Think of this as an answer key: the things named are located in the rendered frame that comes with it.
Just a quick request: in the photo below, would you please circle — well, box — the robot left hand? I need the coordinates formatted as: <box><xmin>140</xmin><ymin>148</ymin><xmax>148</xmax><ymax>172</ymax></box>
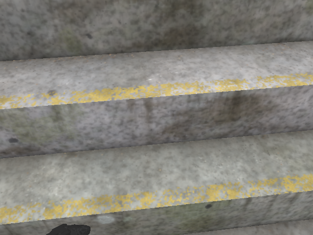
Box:
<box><xmin>46</xmin><ymin>223</ymin><xmax>91</xmax><ymax>235</ymax></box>

